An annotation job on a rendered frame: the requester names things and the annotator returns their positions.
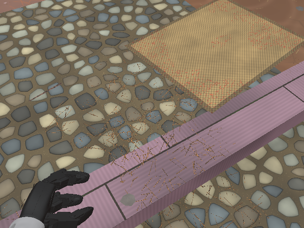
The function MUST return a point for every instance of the robot left forearm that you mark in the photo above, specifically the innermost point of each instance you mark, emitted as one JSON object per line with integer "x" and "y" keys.
{"x": 27, "y": 222}

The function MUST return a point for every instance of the robot left hand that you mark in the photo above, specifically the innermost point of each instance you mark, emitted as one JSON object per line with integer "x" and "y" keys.
{"x": 43, "y": 201}

